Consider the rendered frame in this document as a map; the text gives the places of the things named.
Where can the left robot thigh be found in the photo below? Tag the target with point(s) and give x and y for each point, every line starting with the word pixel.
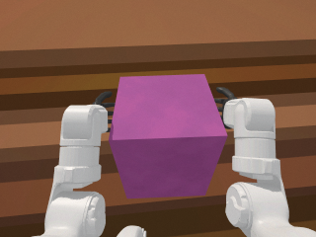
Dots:
pixel 132 231

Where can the right robot upper arm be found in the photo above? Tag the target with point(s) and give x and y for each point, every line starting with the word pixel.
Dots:
pixel 260 210

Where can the right robot forearm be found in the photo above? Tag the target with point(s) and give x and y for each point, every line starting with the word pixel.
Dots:
pixel 254 124

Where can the robot left hand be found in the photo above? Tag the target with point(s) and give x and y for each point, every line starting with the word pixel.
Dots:
pixel 99 100

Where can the carton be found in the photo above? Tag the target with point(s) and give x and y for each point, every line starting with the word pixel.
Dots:
pixel 166 135

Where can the left robot upper arm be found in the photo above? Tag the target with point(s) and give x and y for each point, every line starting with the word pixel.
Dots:
pixel 75 214

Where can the robot right hand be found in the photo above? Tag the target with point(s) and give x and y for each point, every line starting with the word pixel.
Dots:
pixel 230 97

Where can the left robot forearm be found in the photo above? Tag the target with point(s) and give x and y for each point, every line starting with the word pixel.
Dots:
pixel 80 140

